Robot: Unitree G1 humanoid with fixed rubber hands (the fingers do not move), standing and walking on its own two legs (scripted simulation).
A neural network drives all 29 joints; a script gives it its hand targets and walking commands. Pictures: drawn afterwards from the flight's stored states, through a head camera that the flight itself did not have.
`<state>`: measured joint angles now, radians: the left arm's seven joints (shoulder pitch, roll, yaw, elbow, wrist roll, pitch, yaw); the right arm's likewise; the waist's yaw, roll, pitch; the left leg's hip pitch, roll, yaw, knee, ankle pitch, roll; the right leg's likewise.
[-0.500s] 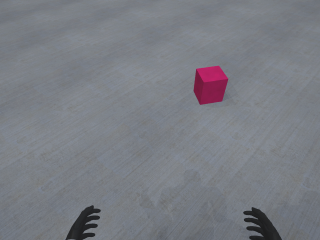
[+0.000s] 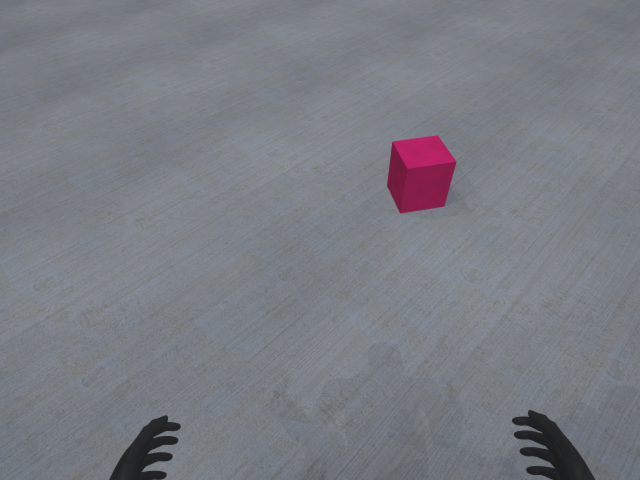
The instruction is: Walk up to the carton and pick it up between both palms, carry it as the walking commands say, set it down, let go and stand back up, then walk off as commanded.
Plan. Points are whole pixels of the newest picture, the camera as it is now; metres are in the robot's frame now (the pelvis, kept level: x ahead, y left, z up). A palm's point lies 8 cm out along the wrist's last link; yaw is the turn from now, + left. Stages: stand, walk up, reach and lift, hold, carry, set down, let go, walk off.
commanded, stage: stand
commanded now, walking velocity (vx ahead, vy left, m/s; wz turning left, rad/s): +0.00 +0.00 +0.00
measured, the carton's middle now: (418, 174) +1.44 -0.38 -0.63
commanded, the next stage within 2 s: walk up in 1.26 s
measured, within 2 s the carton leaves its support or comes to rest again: neither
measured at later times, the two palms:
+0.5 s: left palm out of the picture +0.14 +0.28 -0.08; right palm out of the picture +0.15 -0.27 -0.07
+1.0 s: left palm out of the picture +0.12 +0.28 -0.08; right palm out of the picture +0.14 -0.27 -0.06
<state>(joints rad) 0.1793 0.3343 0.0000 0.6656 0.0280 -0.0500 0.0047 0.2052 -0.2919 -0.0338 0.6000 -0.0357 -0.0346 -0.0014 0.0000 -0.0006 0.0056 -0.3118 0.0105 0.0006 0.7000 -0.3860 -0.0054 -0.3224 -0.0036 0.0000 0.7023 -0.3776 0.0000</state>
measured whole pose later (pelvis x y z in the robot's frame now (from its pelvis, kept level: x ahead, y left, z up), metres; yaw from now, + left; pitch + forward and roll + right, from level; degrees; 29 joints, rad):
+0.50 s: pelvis -0.01 +0.00 +0.00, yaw +0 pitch -1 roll +0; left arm 0.17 0.34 0.00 0.71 0.03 -0.05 0.00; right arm 0.21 -0.30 -0.03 0.60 -0.04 -0.03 0.00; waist 0.00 0.00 0.00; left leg -0.31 0.01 0.00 0.70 -0.38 -0.01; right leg -0.32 0.00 0.00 0.70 -0.37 0.00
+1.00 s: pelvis -0.02 +0.00 +0.00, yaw +0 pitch -1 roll +0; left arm 0.17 0.35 0.00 0.76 0.03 -0.05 0.00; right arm 0.21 -0.31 -0.03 0.60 -0.04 -0.03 0.00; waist 0.00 0.00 0.01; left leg -0.31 0.01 0.00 0.70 -0.36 -0.01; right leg -0.32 0.00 0.00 0.70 -0.36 0.00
